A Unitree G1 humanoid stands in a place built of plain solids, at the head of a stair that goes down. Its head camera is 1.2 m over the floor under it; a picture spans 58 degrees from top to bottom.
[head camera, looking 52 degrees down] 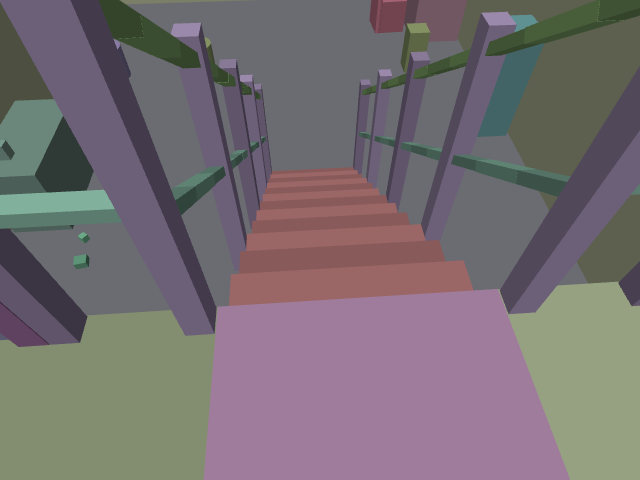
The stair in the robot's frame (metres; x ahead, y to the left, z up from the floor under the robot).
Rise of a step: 0.17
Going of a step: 0.24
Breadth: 0.90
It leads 4 degrees to the left of straight ahead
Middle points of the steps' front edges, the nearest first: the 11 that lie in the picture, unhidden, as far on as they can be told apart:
0.70 -0.13 0.00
0.94 -0.11 -0.17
1.18 -0.09 -0.34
1.41 -0.08 -0.51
1.65 -0.06 -0.69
1.88 -0.04 -0.86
2.12 -0.02 -1.03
2.36 -0.01 -1.20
2.59 0.01 -1.37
2.83 0.03 -1.55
3.06 0.04 -1.72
